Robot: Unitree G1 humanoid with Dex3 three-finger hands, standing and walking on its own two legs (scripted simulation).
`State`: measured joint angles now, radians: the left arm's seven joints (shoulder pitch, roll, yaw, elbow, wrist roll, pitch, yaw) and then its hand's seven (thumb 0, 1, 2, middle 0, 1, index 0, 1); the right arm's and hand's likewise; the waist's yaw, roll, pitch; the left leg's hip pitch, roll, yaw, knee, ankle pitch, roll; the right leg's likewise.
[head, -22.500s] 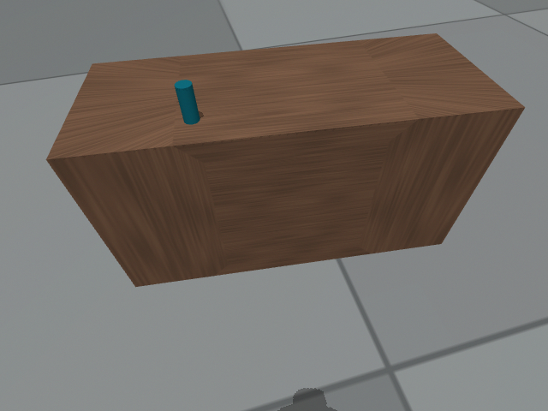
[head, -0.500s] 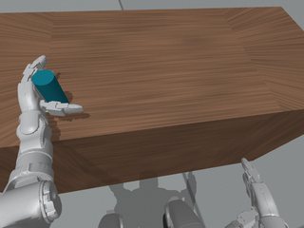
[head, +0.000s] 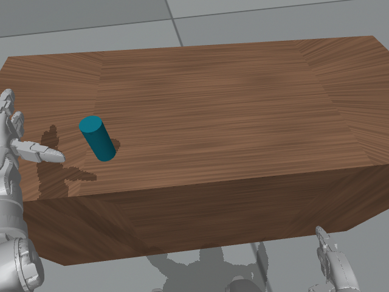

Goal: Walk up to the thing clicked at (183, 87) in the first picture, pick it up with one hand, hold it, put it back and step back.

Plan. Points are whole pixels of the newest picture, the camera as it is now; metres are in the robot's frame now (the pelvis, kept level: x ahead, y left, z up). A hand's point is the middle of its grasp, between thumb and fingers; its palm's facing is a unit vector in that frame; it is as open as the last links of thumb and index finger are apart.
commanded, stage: sink last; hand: left
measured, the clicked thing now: (99, 140) +0.45 +0.20 +0.03
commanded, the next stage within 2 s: home in 1.08 s
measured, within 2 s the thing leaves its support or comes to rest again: neither
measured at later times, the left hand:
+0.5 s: hand (19, 204) +0.28 +0.28 +0.10, palm faces +0.35 -0.87 -0.36, open 17.5 cm
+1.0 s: hand (5, 286) +0.16 +0.23 +0.14, palm faces +0.37 -0.82 -0.42, open 17.4 cm
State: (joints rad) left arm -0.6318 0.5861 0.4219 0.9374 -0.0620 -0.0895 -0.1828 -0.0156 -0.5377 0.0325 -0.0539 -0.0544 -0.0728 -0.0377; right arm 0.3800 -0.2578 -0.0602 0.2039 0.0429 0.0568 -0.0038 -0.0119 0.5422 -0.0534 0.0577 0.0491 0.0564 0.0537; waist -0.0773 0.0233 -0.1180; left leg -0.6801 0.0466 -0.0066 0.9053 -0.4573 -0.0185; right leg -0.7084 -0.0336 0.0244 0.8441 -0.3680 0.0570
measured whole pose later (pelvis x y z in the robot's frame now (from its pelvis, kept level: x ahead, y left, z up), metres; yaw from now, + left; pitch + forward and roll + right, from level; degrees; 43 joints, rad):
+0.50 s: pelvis +0.01 +0.00 +0.02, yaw +1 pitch +6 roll -1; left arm 0.13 0.38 0.32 0.08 -0.07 0.03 0.02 -0.02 -0.54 0.01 -0.07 -0.04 -0.07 -0.03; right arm 0.38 -0.26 -0.10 0.30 0.08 0.03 -0.03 -0.01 0.50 -0.06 0.06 0.05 0.06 0.05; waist 0.02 0.04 -0.11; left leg -0.45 0.04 -0.01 0.77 -0.43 -0.02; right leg -0.48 -0.04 0.01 0.73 -0.36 0.05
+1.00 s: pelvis -0.01 -0.03 +0.01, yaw +2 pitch +2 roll +1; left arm 0.54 0.33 0.32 -0.37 -0.08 -0.09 0.02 -0.02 -0.52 0.01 -0.06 -0.05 -0.07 -0.04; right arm 0.42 -0.22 -0.16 0.25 0.05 -0.02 -0.06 -0.01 0.52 -0.05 0.06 0.05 0.06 0.05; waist 0.05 0.05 -0.08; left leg -0.42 0.03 -0.04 0.79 -0.40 -0.04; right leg -0.47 -0.06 -0.01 0.81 -0.37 0.03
